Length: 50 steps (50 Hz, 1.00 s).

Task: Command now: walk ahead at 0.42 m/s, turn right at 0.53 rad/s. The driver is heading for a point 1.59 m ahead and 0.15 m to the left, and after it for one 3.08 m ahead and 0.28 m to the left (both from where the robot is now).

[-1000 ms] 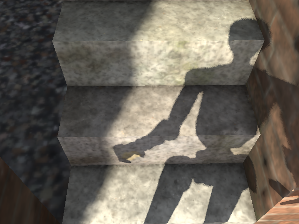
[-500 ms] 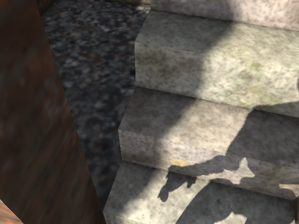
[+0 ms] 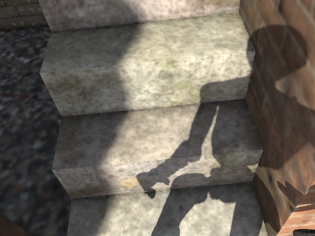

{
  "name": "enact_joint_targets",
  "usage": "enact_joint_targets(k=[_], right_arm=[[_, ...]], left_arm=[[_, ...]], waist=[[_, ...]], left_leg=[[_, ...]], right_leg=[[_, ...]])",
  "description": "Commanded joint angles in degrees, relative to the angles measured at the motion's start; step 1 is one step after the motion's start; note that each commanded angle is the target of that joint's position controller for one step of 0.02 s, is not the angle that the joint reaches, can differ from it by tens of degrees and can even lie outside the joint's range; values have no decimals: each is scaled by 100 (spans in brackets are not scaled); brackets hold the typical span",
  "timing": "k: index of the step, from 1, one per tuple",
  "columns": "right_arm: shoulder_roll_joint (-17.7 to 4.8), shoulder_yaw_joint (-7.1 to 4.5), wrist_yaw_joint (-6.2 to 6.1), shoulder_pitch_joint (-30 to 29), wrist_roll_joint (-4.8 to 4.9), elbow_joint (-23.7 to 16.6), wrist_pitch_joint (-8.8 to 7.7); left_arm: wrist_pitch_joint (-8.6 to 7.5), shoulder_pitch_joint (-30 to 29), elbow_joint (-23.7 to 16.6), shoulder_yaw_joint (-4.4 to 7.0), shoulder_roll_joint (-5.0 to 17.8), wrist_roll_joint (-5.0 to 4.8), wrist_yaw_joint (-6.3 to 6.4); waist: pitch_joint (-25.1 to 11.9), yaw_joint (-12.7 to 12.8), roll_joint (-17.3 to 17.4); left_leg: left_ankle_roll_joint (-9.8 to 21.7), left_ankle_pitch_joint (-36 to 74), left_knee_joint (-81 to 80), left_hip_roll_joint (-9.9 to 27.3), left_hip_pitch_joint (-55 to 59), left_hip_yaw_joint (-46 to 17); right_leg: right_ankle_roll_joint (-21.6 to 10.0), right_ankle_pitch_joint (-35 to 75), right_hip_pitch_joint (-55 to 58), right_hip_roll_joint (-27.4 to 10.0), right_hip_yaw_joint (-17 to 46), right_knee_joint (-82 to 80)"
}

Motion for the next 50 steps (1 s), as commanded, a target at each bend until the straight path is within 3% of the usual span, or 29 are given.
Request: enact_joint_targets(k=[1, 3, 5, 6, 7, 10, 12, 14, 15, 16, 17, 19, 21, 24, 27, 30, 33, 34, 35, 36, 38, 40, 42, 43, 44, 45, 46, 48, 50], right_arm=[[-350, -71, -38, -1073, -126, -709, -169], [-67, -1, -175, -935, -13, -546, -6], [-90, 1, -205, -913, -70, -509, 129], [-108, -3, -115, -526, -249, -438, 406], [-80, 7, -243, -810, -111, -515, 365], [-73, 10, -295, -1078, -125, -596, 365], [121, 53, -312, -281, -223, -344, 388], [38, -18, -375, 493, -25, -25, 384], [-120, -19, -375, 773, -33, 59, 362], [67, 136, -378, 480, -149, 94, 319], [357, 195, -325, 126, -115, -60, 306], [428, 206, -344, -345, -90, -154, 447], [32, 108, -433, -291, -97, -115, 562], [49, 120, -585, -69, -71, -142, 659], [110, 181, -535, 141, 27, -198, 657], [-101, 84, -560, 214, 112, -313, 614], [302, 221, -501, -12, 68, -668, 535], [-45, 140, -228, -356, 68, -988, 576], [-221, 34, -114, -58, 82, -901, 581], [-151, 47, -79, 218, 76, -840, 630], [46, 181, -133, -181, 251, -939, 605], [251, 292, -193, -689, 437, -1146, 711], [364, 325, -195, -543, 527, -1197, 596], [209, 285, -165, -464, 466, -1198, 582], [415, 312, -237, -79, 416, -1040, 618], [408, 340, -235, 554, 368, -771, 545], [198, 240, -248, 331, 377, -800, 499], [-36, 1, -364, 720, 220, -776, 494], [-174, -200, -419, 1705, -81, -337, 450]], left_arm=[[-204, -419, -489, 311, 1050, 40, 208], [-223, -714, -537, 277, 896, 34, 146], [-304, -618, -442, 328, 956, -68, 109], [-375, -123, -322, 381, 1025, -36, 172], [-342, -304, -179, 374, 970, -76, 97], [-329, -761, -268, 320, 753, -48, 141], [-316, -1269, -364, 184, 532, 30, 142], [-371, -1251, -353, 146, 503, 58, -39], [-446, -1182, -482, 70, 287, 210, -113], [-439, -348, -340, -60, -48, 258, -176], [-374, -251, -143, 50, 417, 228, -178], [-219, -639, -91, 114, 525, 201, -198], [-109, -1162, -186, 91, 396, 297, -203], [-138, -1676, -209, -87, -41, 263, -226], [-219, -1649, 11, -103, 100, 273, -290], [-319, -1779, 10, 26, 426, 318, -281], [-376, -1555, 147, 91, 597, 305, -134], [-417, -539, 425, 332, 1341, 148, 136], [-464, 76, 658, 390, 1386, 162, 278], [-433, 231, 717, 393, 1218, 133, 348], [-306, 125, 620, 423, 923, 294, 382], [-214, 336, 541, 312, 427, 270, 388], [-102, 20, 255, 407, 744, 212, 334], [-103, -244, 120, 364, 794, 146, 343], [-80, -346, 69, 388, 915, 185, 303], [-38, -920, -30, 338, 846, -68, 138], [-52, -794, -73, 305, 865, -94, 14], [-120, -725, 149, 250, 896, -96, -111], [-207, -1295, 50, 145, 650, -362, -233]], waist=[[-337, -106, -624], [-515, -280, -690], [-788, -194, -930], [-520, -22, -788], [-860, -63, -1099], [-997, -157, -1169], [-1112, -556, -1291], [-1010, -691, -1129], [-940, -519, -8], [-1077, 247, 903], [-920, 248, 464], [-742, 260, -24], [-367, 220, 48], [-497, 84, 506], [-820, 116, 307], [-330, 95, -214], [-462, -98, -1341], [-200, 167, -1533], [-539, 78, -599], [-726, 1, -241], [-619, 100, -400], [-447, 340, -520], [-189, 152, -753], [132, -2, -807], [47, -101, -1290], [-200, -454, -1686], [-163, -279, -1810], [-160, -712, -2139], [-122, -1456, -1369]], left_leg=[[-58, 1056, -842, -70, -723, -70], [-50, 1196, -1737, -430, 216, 176], [-137, 1237, -1946, -577, 545, 279], [-223, 556, -1215, -349, -377, -14], [-184, 601, -1499, -285, -414, -99], [8, 930, -2542, -643, 692, 306], [158, 1586, -3685, -541, 1766, 363], [471, 2888, -4639, -264, 2679, -224], [836, 5383, -4468, 555, 3468, -1358], [1852, 5307, -4506, 1593, 3336, -2483], [2244, 3850, -4674, 1547, 2582, -2872], [1976, 1334, -4985, 1217, 1926, -2661], [1549, -131, -5163, 845, 1245, -2421], [1259, 430, -4994, 391, 1251, -1947], [1015, 970, -4781, 397, 1528, -1985], [751, -435, -4394, -61, 1027, -1570], [499, 121, -2577, -449, 221, -838], [127, -1347, -290, -603, -1495, -574], [-206, -1987, 1947, -303, -2314, -973], [-377, -1841, 3292, -236, -2811, -976], [-413, -909, 3657, 79, -3455, -735], [-485, -454, 3884, -17, -2922, -427], [-513, 75, 2997, 86, -2601, -226], [-522, 658, 2252, 186, -2106, -294], [-548, 240, 2574, 61, -1625, 159], [-353, 300, 913, 240, -165, 311], [-260, 660, 53, 35, 944, 577], [29, 856, -1071, -121, 1974, 850], [490, 1603, -3369, -451, 2502, 1177]], right_leg=[[-779, 3686, 852, -1225, 1319, -1347], [-635, 4570, 362, -810, 775, -945], [-604, 4421, 247, -861, 803, -746], [-363, 6189, 1089, -1680, 1686, -460], [-497, 5522, 1210, -1470, 1341, -371], [-234, 6454, 748, -1033, 1010, 167], [-182, 6998, 622, -1162, 1030, 498], [-105, 5766, 287, -844, 928, 1290], [116, 2241, -932, -304, 740, 2335], [492, -1409, -1494, -236, 745, 2972], [825, -1730, -1268, -341, 781, 3427], [1157, -1627, -1247, -523, 666, 3245], [1204, -1265, -1096, -541, 470, 2368], [1074, -797, -440, -293, 114, 763], [979, 569, 311, -482, 73, -444], [833, -439, -146, -449, -113, -171], [74, -739, 191, -1368, 1022, -1080], [-1033, 2007, 1192, -3248, 3153, -1519], [-1481, 3520, 1622, -4129, 3368, -1251], [-1260, 4179, 2126, -3755, 2468, -829], [-459, 3963, 2342, -2670, 694, -347], [-204, 3373, 1701, -2027, 93, -545], [-268, 1316, 855, -1870, -205, -1213], [-259, 941, 236, -1881, -282, -1416], [-309, 884, 99, -2067, -349, -1642], [-83, -141, -678, -1448, -1233, -1754], [-125, -83, -1151, -1276, -1388, -1807], [-114, 1844, -913, -1345, -1418, -1151], [217, 4829, -484, -983, -1592, 1190]])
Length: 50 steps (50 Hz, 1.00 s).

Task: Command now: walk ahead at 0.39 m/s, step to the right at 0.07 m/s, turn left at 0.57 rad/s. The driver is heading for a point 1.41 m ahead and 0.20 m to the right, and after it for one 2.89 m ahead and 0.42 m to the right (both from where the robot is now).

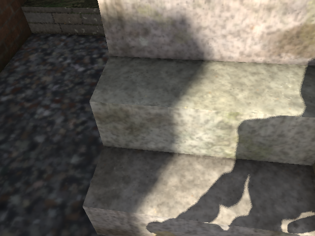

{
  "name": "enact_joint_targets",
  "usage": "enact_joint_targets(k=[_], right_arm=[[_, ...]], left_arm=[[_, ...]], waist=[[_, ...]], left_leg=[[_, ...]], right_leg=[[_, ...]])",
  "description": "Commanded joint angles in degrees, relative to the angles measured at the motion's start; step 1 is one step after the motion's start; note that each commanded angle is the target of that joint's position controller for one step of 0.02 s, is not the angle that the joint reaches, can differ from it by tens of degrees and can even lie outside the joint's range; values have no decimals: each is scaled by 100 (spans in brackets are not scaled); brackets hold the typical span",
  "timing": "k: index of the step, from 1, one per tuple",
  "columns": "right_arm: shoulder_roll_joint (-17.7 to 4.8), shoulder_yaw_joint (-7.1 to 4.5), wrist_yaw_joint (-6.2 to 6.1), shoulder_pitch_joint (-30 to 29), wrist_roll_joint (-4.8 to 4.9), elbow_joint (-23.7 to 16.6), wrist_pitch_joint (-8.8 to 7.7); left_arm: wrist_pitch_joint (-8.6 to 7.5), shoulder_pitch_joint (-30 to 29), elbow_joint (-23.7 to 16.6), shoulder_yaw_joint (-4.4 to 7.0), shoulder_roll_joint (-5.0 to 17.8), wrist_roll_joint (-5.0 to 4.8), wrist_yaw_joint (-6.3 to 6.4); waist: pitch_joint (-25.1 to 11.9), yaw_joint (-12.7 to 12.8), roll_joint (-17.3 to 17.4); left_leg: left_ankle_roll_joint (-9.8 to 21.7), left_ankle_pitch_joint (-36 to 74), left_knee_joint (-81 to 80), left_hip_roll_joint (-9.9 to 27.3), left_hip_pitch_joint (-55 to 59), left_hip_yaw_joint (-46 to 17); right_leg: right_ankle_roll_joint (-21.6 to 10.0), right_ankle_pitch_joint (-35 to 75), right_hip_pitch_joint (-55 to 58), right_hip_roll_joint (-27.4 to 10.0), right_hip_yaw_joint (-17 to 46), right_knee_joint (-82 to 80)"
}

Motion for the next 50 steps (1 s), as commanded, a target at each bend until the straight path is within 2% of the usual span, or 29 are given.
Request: enact_joint_targets(k=[1, 2, 3, 4, 5, 8, 12, 15, 16, 19, 21, 22, 23, 24, 25, 26, 27, 28, 30, 31, 33, 35, 36, 38, 42, 45, 48, 49, 50], right_arm=[[-871, -481, -63, 1780, -432, 407, -155], [-1587, -477, -10, 1595, -318, 658, -137], [-1427, -330, 64, 1751, -532, 596, -188], [-1423, -425, 165, 1398, -432, 570, -127], [-1311, -402, 165, 973, -165, 683, -25], [-877, -210, 31, 1010, -71, 1307, 62], [-411, -128, -95, 1861, 14, 2183, -260], [-413, -102, -214, 1458, 0, 2223, -244], [-697, -150, -170, 1082, 24, 2209, -223], [-1059, -175, -200, 215, -104, 1751, -213], [-1776, -372, -313, 914, 315, 1960, 38], [-1903, -355, -310, 1454, 309, 2150, 37], [-1896, -293, -279, 1416, 346, 2156, 43], [-1737, -254, -223, 1224, 282, 1862, -57], [-1105, -152, 37, 1631, 182, 1647, -70], [-1177, -290, 272, 1832, 51, 2052, -257], [-877, -284, 333, 871, 62, 1565, -264], [-561, -159, 390, 568, 63, 1251, -211], [-519, -41, 396, 324, -294, 643, -41], [-358, 32, 438, 1015, -252, 740, -58], [-632, 35, 381, 1205, -243, 602, 4], [-719, 81, 210, 576, -286, 228, 230], [-387, 157, 61, 349, -239, 140, 72], [-588, 100, -48, 614, -288, 214, 3], [-504, 113, -186, 530, -218, -65, 287], [-396, 153, -217, 846, -237, -311, 378], [195, 372, -180, 1957, -607, 194, 475], [234, 324, -184, 2008, -618, 408, 434], [152, 233, -133, 2650, -555, 927, 325]], left_arm=[[-268, -2134, -1003, -86, 287, -257, -123], [-397, -1711, -1388, -285, -460, 187, -88], [-458, 501, -401, -205, -432, 77, -158], [-373, 1010, -94, -39, 156, -86, -144], [-296, 225, -279, 28, 395, -201, -40], [45, -699, -359, 14, 9, -98, 131], [61, -1603, -950, -247, -791, -179, 23], [151, -1451, -1220, -401, -952, -137, -60], [98, -1651, -1361, -473, -994, -40, -127], [117, -1863, -1557, -418, -601, 176, -4], [204, -2114, -1765, -624, -943, 240, 45], [135, -1599, -1591, -483, -762, 204, -53], [84, -494, -1319, -308, -353, 136, -124], [138, 571, -1113, -25, 415, 320, -220], [280, 1018, -727, 253, 1274, 255, -101], [341, 1083, -401, 203, 1249, 337, 149], [213, 714, -258, 75, 954, 176, 105], [167, 117, -182, 34, 614, 108, 39], [135, -2138, -495, -255, -596, 285, 9], [79, -2306, -580, -361, -876, 337, 20], [11, -1755, -563, -342, -682, 195, 61], [-78, -1570, -814, -275, -333, 279, 178], [-56, -1597, -786, -308, -412, 339, 179], [-25, -1574, -989, -315, -348, 393, 207], [20, -1582, -1276, -212, 13, 401, 222], [-128, -2195, -1626, -258, 51, 269, 127], [68, -3346, -1966, -469, -420, -284, 82], [42, -3136, -1987, -459, -515, -362, 113], [80, -2549, -1663, -586, -930, -70, 33]], waist=[[415, -1638, -539], [279, -626, 1283], [-2019, -136, 691], [-1885, -24, 76], [-777, -142, 307], [141, -245, 1164], [800, -391, 874], [837, -21, 530], [728, 156, 1082], [521, 409, 965], [-39, 354, 681], [-565, 514, 745], [-1198, 1067, 924], [-1622, 1400, 154], [-2282, 934, -2799], [-2274, 667, -2234], [-1069, 418, -2117], [-657, 100, -1900], [56, -881, -1351], [-214, -1227, -1259], [-309, -1143, -592], [96, -847, -385], [16, -848, -1057], [-126, -909, -966], [-195, -573, -1386], [-325, -872, -1417], [50, -1462, -612], [-143, -1211, -379], [-326, -1043, 490]], left_leg=[[521, 1837, -3554, -541, 2583, 423], [768, 7737, -2254, 751, 3152, -1622], [2120, 7615, -2605, 2332, 3358, -3578], [2402, 4563, -3134, 2348, 2957, -3596], [2073, 2164, -3445, 2032, 2621, -3136], [1476, -98, -3907, 1606, 1911, -2430], [1238, -1336, -4124, 1792, 2649, -1713], [848, -740, -4076, 1831, 2584, -725], [912, -1091, -4331, 1352, 1903, -109], [1017, -903, -5496, 800, -224, 639], [1241, 1423, -5653, 1221, 961, 527], [1444, 5628, -4645, 1299, 1789, 740], [1247, 7965, -3059, 1260, 2757, 786], [887, 7383, -1525, 1191, 2398, 214], [414, 1535, 27, -109, 498, -181], [-63, 382, 2670, -618, 228, -1372], [-252, 3, 3894, -634, -654, -1421], [-287, -90, 4340, -586, -1358, -1379], [-448, -510, 6058, -545, -1247, -241], [-424, -434, 6642, -745, -1110, -25], [-323, -5, 7179, -854, -1363, -107], [-242, 409, 6624, -748, -1540, -417], [-206, 602, 6235, -670, -1783, -291], [-221, 972, 5346, -656, -1609, -142], [-575, 879, 4522, -560, -2031, -686], [-455, -22, 3573, -166, -1888, -835], [110, -557, -1320, -299, 223, 960], [507, 476, -2153, -179, 1230, 915], [780, 366, -1424, -914, 1917, 602]], right_leg=[[-460, 3366, -2043, 562, -112, 3153], [-1, -1396, -3907, 1173, 273, 6164], [217, -1062, -3577, 1012, 2060, 7554], [420, -720, -3783, 825, 1984, 7686], [492, -712, -4569, 761, 1528, 7616], [287, -1469, -5049, 982, 1157, 9239], [-575, -1165, -7502, 1302, 2026, 11242], [-748, -700, -8299, 1293, 2166, 11729], [-525, -614, -7721, 1130, 1619, 10708], [-257, 989, -4416, 719, 665, 7550], [-530, -1443, -3257, 946, 112, 5823], [-700, -1976, -2759, 1627, -459, 5933], [-894, -1768, -2278, 1747, 391, 4474], [-1190, -482, -1354, 1543, 2296, 2737], [-2165, -2807, 50, -47, 6581, -341], [-2202, -4077, -294, -505, 8684, -1688], [-1806, -2841, -977, -188, 7283, -1275], [-1724, -2330, -1292, 0, 5953, -692], [-1031, 464, -2997, 974, 2485, 1626], [-1016, 1254, -3004, 1011, 1916, 1890], [-1143, 1330, -2793, 679, 2036, 1591], [-1332, 124, -3287, 379, 2562, 1139], [-1429, -17, -3138, 321, 2266, 885], [-1454, 139, -2930, 260, 2168, 796], [-1583, 1015, -2046, -393, 2588, 458], [-1475, 1027, -1881, -628, 2382, 422], [-931, 2110, -2498, -63, 1002, 1575], [-943, 1780, -2793, -101, 977, 2210], [-728, -146, -3683, 1126, 71, 4516]])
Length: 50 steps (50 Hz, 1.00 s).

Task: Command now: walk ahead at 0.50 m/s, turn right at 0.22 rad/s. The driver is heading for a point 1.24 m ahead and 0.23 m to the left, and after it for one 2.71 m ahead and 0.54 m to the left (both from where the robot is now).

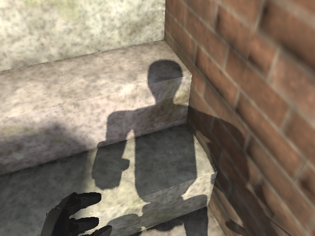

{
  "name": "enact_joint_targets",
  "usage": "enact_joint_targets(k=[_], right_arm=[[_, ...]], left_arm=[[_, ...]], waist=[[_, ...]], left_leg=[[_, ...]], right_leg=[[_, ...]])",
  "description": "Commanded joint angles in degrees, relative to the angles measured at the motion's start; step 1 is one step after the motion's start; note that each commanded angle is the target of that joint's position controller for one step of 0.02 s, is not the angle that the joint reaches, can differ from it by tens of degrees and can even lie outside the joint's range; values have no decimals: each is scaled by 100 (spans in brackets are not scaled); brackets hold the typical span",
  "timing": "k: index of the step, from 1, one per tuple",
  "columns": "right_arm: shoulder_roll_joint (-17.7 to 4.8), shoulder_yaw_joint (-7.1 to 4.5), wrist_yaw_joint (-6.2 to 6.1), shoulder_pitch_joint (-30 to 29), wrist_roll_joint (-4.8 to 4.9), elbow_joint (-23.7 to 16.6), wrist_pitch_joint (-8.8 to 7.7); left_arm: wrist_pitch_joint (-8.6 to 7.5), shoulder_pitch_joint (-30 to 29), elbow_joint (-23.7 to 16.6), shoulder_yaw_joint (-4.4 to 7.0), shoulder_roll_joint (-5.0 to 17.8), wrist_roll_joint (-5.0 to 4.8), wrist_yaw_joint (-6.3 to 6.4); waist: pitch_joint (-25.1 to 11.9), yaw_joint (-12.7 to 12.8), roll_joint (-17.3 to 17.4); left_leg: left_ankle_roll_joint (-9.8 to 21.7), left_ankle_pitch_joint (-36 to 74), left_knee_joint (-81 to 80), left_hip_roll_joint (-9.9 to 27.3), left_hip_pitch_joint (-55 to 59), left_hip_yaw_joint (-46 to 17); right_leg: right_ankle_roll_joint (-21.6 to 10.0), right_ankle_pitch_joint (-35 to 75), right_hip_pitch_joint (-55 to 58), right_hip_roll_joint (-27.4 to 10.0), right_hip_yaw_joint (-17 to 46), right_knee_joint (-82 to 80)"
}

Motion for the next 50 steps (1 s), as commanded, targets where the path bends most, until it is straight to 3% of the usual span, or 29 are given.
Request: enact_joint_targets(k=[1, 2, 3, 5, 7, 12, 15, 16, 18, 19, 20, 21, 23, 24, 25, 29, 33, 38, 39, 40, 41, 42, 44, 45, 46, 47, 48, 49, 50], right_arm=[[-387, 23, 14, 988, 31, 83, -147], [-1409, -197, -126, 391, 186, -388, -222], [-1556, -323, -206, -16, 225, -706, -320], [-1076, -244, -206, 183, 35, -673, -475], [-596, -123, -326, 279, 33, -655, -509], [-384, -50, -358, 691, 208, -491, -341], [-343, 19, -358, 103, 248, -758, -76], [-105, 86, -293, -384, 145, -868, -49], [71, 145, -237, -359, 193, -710, -39], [147, 181, -179, -605, 129, -723, -59], [201, 190, -182, -624, 200, -459, -97], [327, 210, -66, -286, 139, -255, -179], [376, 203, 18, -85, 53, -112, -275], [479, 177, 0, 1159, 244, 300, -239], [221, 112, -70, 974, 308, 408, -193], [152, 31, 45, -311, 210, 519, -117], [-22, -75, 34, -488, 261, 635, -185], [-187, -202, -77, -737, 337, 509, -193], [-35, -160, -102, -646, 310, 514, -226], [187, -89, -119, -828, 297, 285, -247], [422, 61, -63, -708, 279, 260, -290], [437, 97, 8, -564, 338, 348, -393], [220, 46, 91, -308, 409, 648, -431], [-177, -88, 127, -499, 479, 661, -408], [-356, -206, 98, -149, 433, 596, -354], [-690, -306, 24, -1, 348, 513, -288], [-1400, -492, -82, -29, 185, 250, -254], [-1334, -442, -139, -379, 79, 4, -308], [-987, -294, -151, -852, 74, -113, -405]], left_arm=[[-38, 204, -734, -194, -565, 76, -106], [8, 1034, -566, -119, -451, -68, -134], [-1, 454, -722, -47, 35, -108, -192], [9, -730, -1029, 82, 259, 113, -295], [42, -347, -906, 156, 221, 92, -289], [103, 93, -529, 228, 79, -15, -261], [213, 631, -213, 170, -118, -202, -198], [223, 673, -53, 154, -240, -115, -200], [260, 671, 72, 160, -228, 7, -241], [269, 791, 40, 167, -294, -8, -225], [224, 916, 199, 141, -312, 178, -251], [204, 740, 357, 174, -117, 309, -274], [99, 1778, 706, 310, 715, 435, -349], [74, 1642, 766, 326, 736, 507, -278], [44, 1379, 764, 285, 407, 462, -240], [4, 1235, 948, 435, 771, 491, -157], [-19, 1443, 1012, 547, 912, 337, 8], [184, 1309, 712, 625, 1115, 396, 258], [218, 1042, 705, 461, 687, 316, 339], [263, 989, 697, 403, 722, 365, 394], [385, 881, 784, 296, 343, 174, 417], [491, 940, 751, 358, 499, 59, 427], [649, 1051, 544, 501, 911, 5, 385], [609, 1553, 641, 597, 1038, 57, 282], [562, 1305, 622, 619, 1078, -5, 192], [488, 997, 568, 555, 743, -37, 115], [411, 730, 382, 435, 455, -69, 158], [391, 407, 341, 429, 441, -15, 183], [414, 638, 432, 472, 519, 22, 124]], waist=[[255, 523, 2069], [113, 1007, 2148], [520, 816, 1582], [607, 381, 489], [313, 538, 523], [515, 422, 528], [543, 624, 1045], [533, 688, 882], [590, 623, 912], [527, 798, 1248], [423, 939, 1325], [434, 626, 1233], [-10, 712, 137], [-134, 256, -1077], [61, 395, -1077], [231, 669, -453], [-161, 943, -616], [-576, 1008, -696], [-677, 890, -423], [-471, 716, -574], [-201, 593, -797], [-41, 576, -810], [-37, 775, -458], [-283, 1179, -220], [-400, 893, -591], [-298, 685, 349], [46, 478, 2082], [200, 370, 1981], [151, 696, 1629]], left_leg=[[1694, 2039, -2571, 439, 1635, -3027], [2207, -1881, -3905, 1429, 1609, -5329], [2022, -3728, -4221, 1764, 1028, -5694], [1519, -2763, -3545, 1465, 927, -4773], [1463, -2300, -3230, 1212, 925, -4024], [1402, -1559, -3151, 1060, 1629, -3109], [1438, -1573, -3558, 865, 791, -2618], [1354, -1253, -3546, 688, 359, -2133], [1355, -1053, -3785, 456, 236, -1641], [1415, -647, -3838, 628, 209, -1895], [1249, -182, -3418, 492, 1029, -1611], [1064, 662, -2989, 492, 1551, -1551], [216, -198, -1334, 178, 987, -1438], [-154, -413, -1568, 386, 642, -1693], [-353, -409, -1732, 548, 604, -1617], [-374, 10, -2551, 572, 811, -1519], [-400, -126, -2002, 414, 312, -1308], [-800, -992, 2199, 282, -1019, -1337], [-744, -440, 2551, 171, -934, -1233], [-770, -86, 2236, 340, -1079, -1290], [-676, -40, 933, 190, -884, -602], [-582, -184, -624, 24, -363, -113], [-411, 426, -2650, -201, 443, 448], [-197, 47, -2368, -640, 640, 653], [75, 186, -2274, -216, 1125, -102], [564, 440, -2786, 411, 1404, -1375], [1517, -1163, -3868, 1300, 863, -3560], [1895, -1655, -4118, 1450, 588, -4117], [1716, -1583, -3840, 1376, 616, -3769]], right_leg=[[158, -294, -2286, 1236, -321, 3973], [109, 370, -3233, 906, 947, 4691], [120, 979, -3401, 545, 1129, 4485], [114, 1962, -3411, 769, 1113, 4634], [163, 2196, -2792, 819, 999, 4529], [359, 1614, -2904, 726, 704, 3620], [484, 887, -1555, 591, 316, 2458], [512, 1380, -848, 546, 26, 1683], [536, 1345, 130, 741, -724, -188], [349, 1305, 748, 410, -219, -1017], [285, 1445, 704, 633, -632, -2563], [329, 1643, 663, 746, -603, -3072], [483, 4185, 1829, -443, 1317, -3837], [-229, 3698, 1990, -1279, 2552, -4058], [-521, 2315, 1706, -1306, 2927, -4323], [-183, -124, 1258, -808, 2108, -4461], [-377, 629, 1831, -851, 1603, -4128], [-1161, 820, 1830, -1424, 1692, -3932], [-1059, 1005, 1762, -1100, 1224, -3878], [-1030, 1321, 1687, -940, 821, -3701], [-1002, 1720, 1463, -348, -75, -3499], [-959, 1858, 1289, -85, -502, -3408], [-843, 1353, 1238, -368, -214, -2913], [-941, 765, 1246, -767, 8, -3045], [-729, 386, 885, -852, 158, -2483], [-224, -277, -43, -400, -331, -1488], [225, -763, -883, 645, -721, 364], [313, -655, -1256, 669, 308, 2286], [355, -271, -1581, 622, 679, 3361]])
Next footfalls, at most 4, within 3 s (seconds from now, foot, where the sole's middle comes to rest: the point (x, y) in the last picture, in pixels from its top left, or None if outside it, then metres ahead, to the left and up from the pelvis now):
0.44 right None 0.17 -0.15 -0.72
0.92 left None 0.08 0.14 -0.72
1.60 right None -0.08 -0.22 -0.86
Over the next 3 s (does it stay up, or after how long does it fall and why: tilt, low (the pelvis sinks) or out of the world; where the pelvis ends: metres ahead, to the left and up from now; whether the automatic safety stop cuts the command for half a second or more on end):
falls after 2.76 s (tilt)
